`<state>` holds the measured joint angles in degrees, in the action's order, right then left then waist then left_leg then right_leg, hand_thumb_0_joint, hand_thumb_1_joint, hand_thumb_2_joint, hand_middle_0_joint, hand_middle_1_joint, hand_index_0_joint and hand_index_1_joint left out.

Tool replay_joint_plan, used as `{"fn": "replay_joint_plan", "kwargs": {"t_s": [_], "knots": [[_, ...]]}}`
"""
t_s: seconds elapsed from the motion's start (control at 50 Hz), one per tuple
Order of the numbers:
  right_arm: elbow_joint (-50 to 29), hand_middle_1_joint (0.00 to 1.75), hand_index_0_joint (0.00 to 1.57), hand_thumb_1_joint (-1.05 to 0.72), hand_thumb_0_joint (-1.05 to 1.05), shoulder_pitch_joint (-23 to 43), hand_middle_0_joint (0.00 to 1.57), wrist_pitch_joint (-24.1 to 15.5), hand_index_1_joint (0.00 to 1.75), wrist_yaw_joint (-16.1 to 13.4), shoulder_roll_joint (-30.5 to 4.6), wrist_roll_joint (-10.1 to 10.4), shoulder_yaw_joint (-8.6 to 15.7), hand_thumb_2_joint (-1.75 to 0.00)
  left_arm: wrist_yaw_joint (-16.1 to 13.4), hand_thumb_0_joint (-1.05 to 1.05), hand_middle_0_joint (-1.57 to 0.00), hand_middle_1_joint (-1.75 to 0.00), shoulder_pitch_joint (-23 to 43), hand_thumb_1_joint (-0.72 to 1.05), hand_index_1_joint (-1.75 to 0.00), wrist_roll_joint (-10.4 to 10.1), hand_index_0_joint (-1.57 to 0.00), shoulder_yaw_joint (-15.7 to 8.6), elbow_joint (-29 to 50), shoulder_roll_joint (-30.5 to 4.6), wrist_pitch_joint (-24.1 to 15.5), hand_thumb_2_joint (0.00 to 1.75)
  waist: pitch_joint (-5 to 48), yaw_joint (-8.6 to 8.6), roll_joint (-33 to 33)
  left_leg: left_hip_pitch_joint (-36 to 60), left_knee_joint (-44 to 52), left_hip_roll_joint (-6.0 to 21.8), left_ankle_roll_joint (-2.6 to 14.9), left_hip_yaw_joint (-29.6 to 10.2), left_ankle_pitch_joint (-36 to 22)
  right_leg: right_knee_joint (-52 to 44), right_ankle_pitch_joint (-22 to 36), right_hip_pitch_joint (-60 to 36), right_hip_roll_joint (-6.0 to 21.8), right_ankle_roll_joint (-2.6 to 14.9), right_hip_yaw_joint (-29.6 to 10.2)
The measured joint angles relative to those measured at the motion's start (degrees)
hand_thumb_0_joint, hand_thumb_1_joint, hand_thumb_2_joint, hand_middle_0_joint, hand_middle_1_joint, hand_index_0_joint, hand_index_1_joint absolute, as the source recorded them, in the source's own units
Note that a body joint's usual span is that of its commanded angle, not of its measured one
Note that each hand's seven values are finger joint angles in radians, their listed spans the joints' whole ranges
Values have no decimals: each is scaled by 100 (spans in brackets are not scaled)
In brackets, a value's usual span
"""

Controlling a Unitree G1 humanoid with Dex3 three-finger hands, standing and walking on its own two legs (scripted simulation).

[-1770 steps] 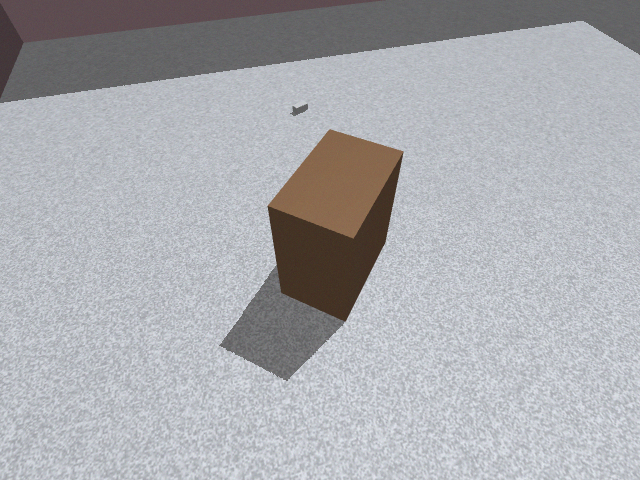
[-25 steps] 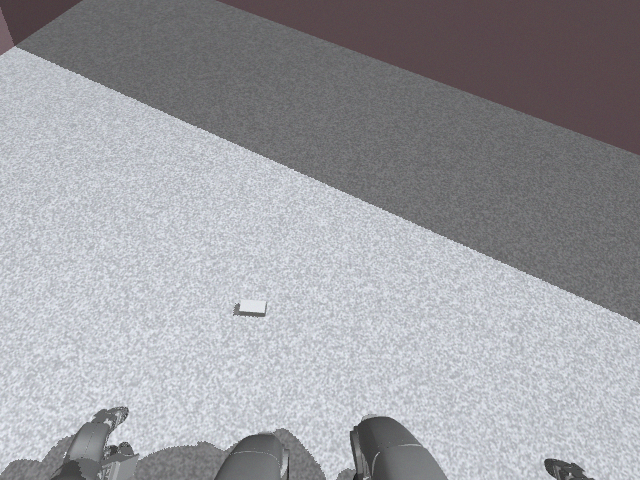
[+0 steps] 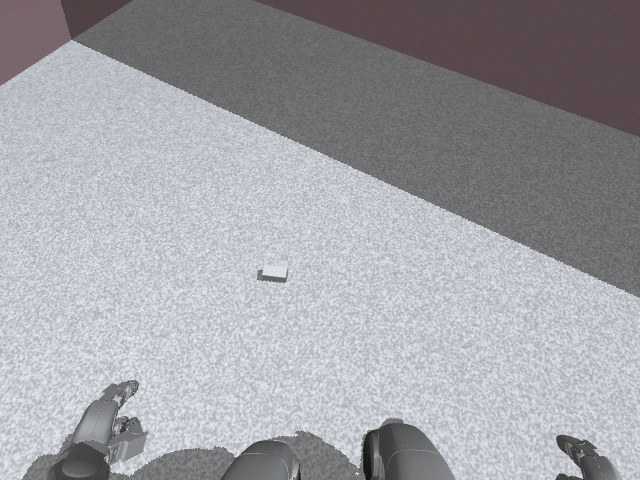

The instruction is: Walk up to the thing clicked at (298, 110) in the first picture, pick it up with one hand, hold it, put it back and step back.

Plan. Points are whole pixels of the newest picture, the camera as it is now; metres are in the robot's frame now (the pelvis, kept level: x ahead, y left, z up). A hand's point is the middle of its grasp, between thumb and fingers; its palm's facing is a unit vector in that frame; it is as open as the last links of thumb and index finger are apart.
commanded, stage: walk up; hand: left
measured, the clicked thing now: (275, 273) +0.67 +0.20 -0.73
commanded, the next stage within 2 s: stand in 1.78 s
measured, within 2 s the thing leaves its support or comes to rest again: neither
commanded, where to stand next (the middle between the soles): +0.29 -0.03 m, yaw +0 degrees
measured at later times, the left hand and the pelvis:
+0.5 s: hand out of the picture -0.09 +0.23 -0.12, palm faces -0.05 -0.91 -0.42, open 7.4 cm; pelvis -0.11 -0.04 +0.02, yaw -7 degrees
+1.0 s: hand out of the picture -0.02 +0.23 -0.13, palm faces -0.03 -0.94 -0.34, open 7.4 cm; pelvis -0.10 -0.03 +0.02, yaw -2 degrees
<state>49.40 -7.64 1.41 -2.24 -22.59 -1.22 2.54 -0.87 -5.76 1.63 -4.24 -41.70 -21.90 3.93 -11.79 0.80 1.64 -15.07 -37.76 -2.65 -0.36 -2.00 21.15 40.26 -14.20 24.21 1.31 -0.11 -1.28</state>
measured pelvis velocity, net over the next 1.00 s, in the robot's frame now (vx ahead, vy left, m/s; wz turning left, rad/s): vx -0.10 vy -0.03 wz -0.04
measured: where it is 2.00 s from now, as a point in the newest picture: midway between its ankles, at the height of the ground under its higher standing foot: outside the picture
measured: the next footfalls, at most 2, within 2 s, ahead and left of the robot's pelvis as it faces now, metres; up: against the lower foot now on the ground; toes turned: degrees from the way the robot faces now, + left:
right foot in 0.36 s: -0.12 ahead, -0.15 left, +0.00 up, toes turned -4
left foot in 0.74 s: -0.06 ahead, +0.09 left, +0.00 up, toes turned -2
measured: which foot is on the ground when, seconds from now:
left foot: down 0.00-0.38, up 0.40-0.72, down 0.74-1.00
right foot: down 0.00-0.02, up 0.04-0.34, down 0.36-0.78, up 0.80-1.00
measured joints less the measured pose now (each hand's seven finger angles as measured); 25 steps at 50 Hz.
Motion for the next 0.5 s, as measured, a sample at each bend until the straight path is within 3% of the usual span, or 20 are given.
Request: {"fn": "replay_joint_plan", "kwargs": {"t_s": [0.02, 0.04, 0.08, 0.1, 0.14, 0.18, 0.22, 0.3, 0.34, 0.38, 0.4, 0.44, 0.46, 0.5], "knots": [[34, 30, 20, -91, 0, 37, 20, 7, 30, 17, 113, -49, -4, -90, 3, 0, -21, -30, 25, 90, -30, -20, -20, -26, -28, -81, 36, 90, -94, 83, 251, 56, 49, -118, 67, 146, -117, 143, 0, 57, 85, 23, -164], [34, 30, 20, -91, 0, 36, 20, 18, 30, 53, 188, -93, -31, -90, -2, 0, -20, -30, 2, 90, -30, -40, -20, -52, -87, -113, 73, 90, -110, 146, 380, 58, 41, -136, 107, 245, -154, 369, -384, 137, 0, 69, -368], [-3, 30, 20, -91, 0, -29, 20, 24, 30, 129, 232, -118, -78, -90, -22, 0, -20, -30, -92, 90, -30, -28, -20, -57, -265, -76, 158, 90, -18, 37, 271, -46, -35, 41, 151, 133, -206, 1324, -1335, 307, -434, 86, -556], [-6, 30, 20, -90, 0, -68, 21, 23, 30, 139, 248, -129, -84, -90, -10, 0, -20, -30, -145, 90, -30, -21, -20, -54, -342, -60, 194, 90, 39, -21, 194, -74, 14, 138, 156, 47, -280, 1852, -1505, 359, -614, 87, -596], [1, 30, 21, -90, 0, -110, 21, 40, 30, 127, 292, -155, -95, -90, 33, 0, -20, -30, -307, 90, -30, -51, -20, -76, -420, -70, 202, 90, 183, 11, 169, -98, 259, 286, 131, 45, -497, 2701, -1470, 423, -829, 80, -748], [-19, 30, 21, -90, 0, -102, 21, 14, 30, 114, 312, -146, -83, -90, 85, 0, -20, -30, -491, 90, -30, -63, -20, -115, -468, -105, 160, 90, 290, 88, 192, -149, 468, 395, 84, 114, -697, 3078, -1262, 333, -857, 47, -852], [-70, 30, 21, -90, 0, -82, 21, -41, 30, 123, 303, -125, -53, -90, 125, 0, -20, -30, -649, 90, -30, -57, -20, -144, -563, -144, 112, 90, 344, 97, 197, -228, 577, 461, 63, 132, -845, 2834, -1129, 31, -728, -28, -839], [-190, 30, 21, -90, 0, 3, 21, -76, 30, 206, 228, -128, -25, -90, 200, 0, -20, -30, -966, 90, -30, -52, -20, -99, -844, -215, -27, 90, 454, 113, 194, -421, 539, 555, 78, 287, -954, 1123, -1416, -814, -302, -147, -564], [-252, 30, 21, -90, 0, 37, 21, -42, 30, 255, 154, -159, -3, -90, 219, 0, -20, -30, -1102, 90, -30, -45, -20, -80, -1024, -201, -118, 90, 527, 121, 120, -544, 368, 628, 61, 382, -922, 33, -1587, -1300, -157, -74, -316], [-231, 30, 21, -90, 0, 43, 21, 23, 30, 259, -4, -149, 60, -90, 186, 0, -20, -30, -1128, 90, -30, -3, -20, -86, -1257, -36, -231, 90, 495, 44, -267, -671, 7, 802, 103, 191, -696, -612, -918, -1630, -332, 35, -90], [-177, 30, 21, -90, 0, -27, 21, 67, 30, 236, -50, -121, 93, -90, 180, 0, -20, -30, -1176, 90, -30, 38, -20, -76, -1316, 51, -270, 90, 535, -4, -433, -732, -210, 760, 104, -30, -246, -648, -847, -1687, -403, 68, 3], [-10, 30, 20, -90, 0, -257, 20, 132, 30, 209, -46, -78, 110, -90, 187, 0, -20, -30, -1353, 90, -30, 110, -20, -42, -1327, 119, -301, 90, 809, 136, -413, -872, -697, 408, 19, -256, 406, -601, -873, -1601, -307, 170, -86], [78, 30, 20, -90, 0, -338, 20, 146, 30, 226, -51, -47, 108, -90, 181, 0, -20, -30, -1417, 90, -30, 126, -20, -38, -1341, 145, -315, 90, 892, 219, -371, -899, -967, 258, -9, -298, 475, -624, -865, -1587, -235, 210, -176], [210, 30, 20, -91, 0, -469, 20, 107, 30, 258, -105, 11, 117, -90, 156, 0, -21, -30, -1451, 90, -30, 111, -20, -28, -1381, 226, -356, 90, 946, 203, -422, -893, -1236, 88, -36, -433, 277, -851, -708, -1673, -143, 153, -184]]}}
